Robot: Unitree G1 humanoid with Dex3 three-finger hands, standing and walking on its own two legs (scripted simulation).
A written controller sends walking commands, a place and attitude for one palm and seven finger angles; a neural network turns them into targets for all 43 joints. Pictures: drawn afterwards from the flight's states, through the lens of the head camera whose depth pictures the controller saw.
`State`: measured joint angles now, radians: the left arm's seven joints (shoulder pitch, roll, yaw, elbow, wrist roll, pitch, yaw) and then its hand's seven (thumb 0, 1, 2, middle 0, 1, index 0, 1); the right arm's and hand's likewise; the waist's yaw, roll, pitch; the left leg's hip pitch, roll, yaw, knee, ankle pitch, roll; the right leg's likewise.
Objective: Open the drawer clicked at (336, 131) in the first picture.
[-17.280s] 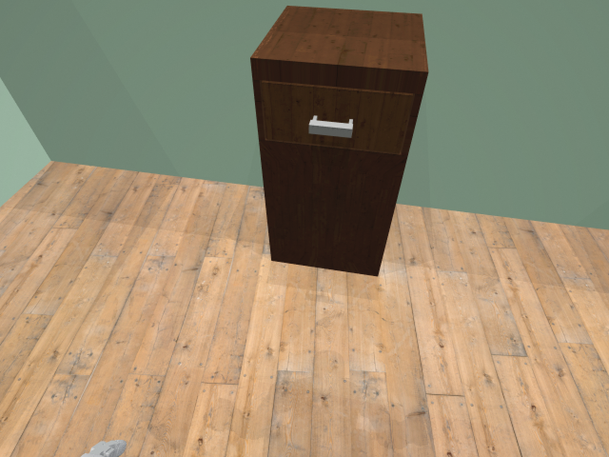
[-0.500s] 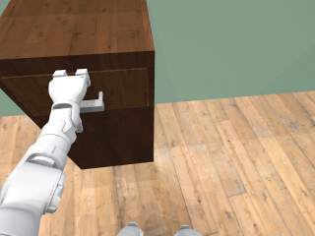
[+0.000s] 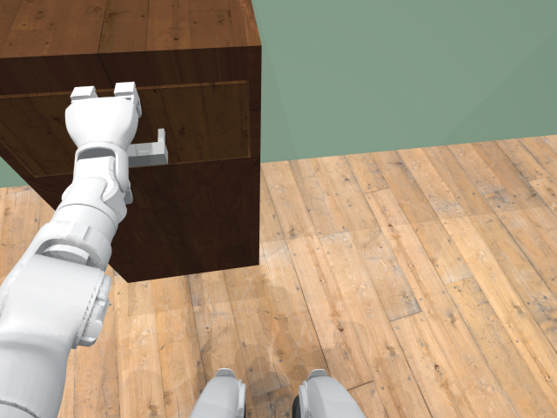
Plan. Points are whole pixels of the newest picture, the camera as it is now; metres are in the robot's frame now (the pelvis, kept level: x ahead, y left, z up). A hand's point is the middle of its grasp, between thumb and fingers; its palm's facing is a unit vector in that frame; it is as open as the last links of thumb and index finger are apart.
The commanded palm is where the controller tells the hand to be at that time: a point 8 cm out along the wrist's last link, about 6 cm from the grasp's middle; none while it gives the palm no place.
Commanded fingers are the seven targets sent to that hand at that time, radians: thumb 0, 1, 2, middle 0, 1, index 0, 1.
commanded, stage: lower the fingers behind the handle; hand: left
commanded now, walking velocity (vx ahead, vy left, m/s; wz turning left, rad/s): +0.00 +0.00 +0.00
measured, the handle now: (130, 146) +0.55 +0.23 +0.01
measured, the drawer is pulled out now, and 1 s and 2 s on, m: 0.00 0.00 0.00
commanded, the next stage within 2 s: close the thumb around the handle in 0.64 s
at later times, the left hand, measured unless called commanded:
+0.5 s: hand (135, 169) +0.51 +0.22 +0.00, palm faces +0.02 +0.01 -1.00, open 13.5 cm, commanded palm +0.52 +0.20 +0.05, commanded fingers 0.00 -0.50 0.30 -0.30 -1.20 -0.30 -1.20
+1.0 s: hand (134, 168) +0.51 +0.22 +0.00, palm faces -0.03 +0.01 -1.00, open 11.8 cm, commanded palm +0.52 +0.21 +0.05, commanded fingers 0.00 0.28 0.64 -0.36 -1.28 -0.36 -1.28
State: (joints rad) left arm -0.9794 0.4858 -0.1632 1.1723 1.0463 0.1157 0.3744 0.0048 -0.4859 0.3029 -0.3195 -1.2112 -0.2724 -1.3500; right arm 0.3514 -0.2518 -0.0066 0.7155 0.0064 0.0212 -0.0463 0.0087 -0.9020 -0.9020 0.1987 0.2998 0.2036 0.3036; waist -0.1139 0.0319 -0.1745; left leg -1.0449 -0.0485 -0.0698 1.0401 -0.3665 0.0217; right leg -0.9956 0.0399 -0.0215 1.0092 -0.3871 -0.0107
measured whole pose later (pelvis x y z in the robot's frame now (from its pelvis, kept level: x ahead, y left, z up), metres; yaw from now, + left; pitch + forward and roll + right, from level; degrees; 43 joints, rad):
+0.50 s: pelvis +0.00 +0.00 -0.02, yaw -1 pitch +26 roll -3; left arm -0.89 0.50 -0.09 1.11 1.07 0.03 0.44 0.00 -0.48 0.30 -0.37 -1.25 -0.34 -1.29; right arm 0.36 -0.24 -0.01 0.76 -0.02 -0.01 -0.05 0.01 -0.90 -0.90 0.20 0.30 0.20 0.30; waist -0.12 0.06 -0.18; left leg -1.18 -0.04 -0.07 1.15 -0.41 0.01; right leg -1.13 0.05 -0.03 1.11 -0.43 -0.01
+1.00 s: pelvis +0.03 -0.01 +0.00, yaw +0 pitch +24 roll -2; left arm -0.82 0.47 -0.09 1.14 1.08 0.01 0.46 0.00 -0.19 0.43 -0.34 -1.25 -0.36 -1.24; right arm 0.32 -0.26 -0.02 0.71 -0.01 0.03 -0.05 0.01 -0.90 -0.90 0.20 0.30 0.20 0.30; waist -0.11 0.05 -0.19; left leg -1.05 -0.03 -0.08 1.06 -0.43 0.01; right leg -0.99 0.06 -0.03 1.02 -0.44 -0.03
